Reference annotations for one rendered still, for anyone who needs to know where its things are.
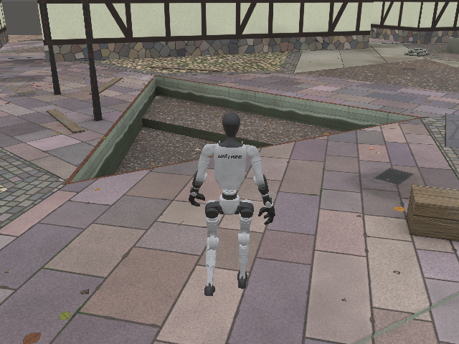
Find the robot shin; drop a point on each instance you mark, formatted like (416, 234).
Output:
(243, 256)
(211, 255)

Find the right robot shin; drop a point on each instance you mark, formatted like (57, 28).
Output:
(243, 256)

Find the robot right hand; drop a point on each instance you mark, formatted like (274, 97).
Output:
(270, 214)

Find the left robot shin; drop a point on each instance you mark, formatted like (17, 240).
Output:
(211, 255)

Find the robot right upper arm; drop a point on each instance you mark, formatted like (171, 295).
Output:
(253, 152)

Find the right robot forearm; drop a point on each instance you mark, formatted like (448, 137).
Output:
(265, 194)

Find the robot left upper arm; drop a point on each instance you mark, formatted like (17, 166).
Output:
(204, 160)

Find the robot left hand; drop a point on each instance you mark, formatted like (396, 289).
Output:
(198, 196)

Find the left robot forearm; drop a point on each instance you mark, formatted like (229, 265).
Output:
(195, 187)

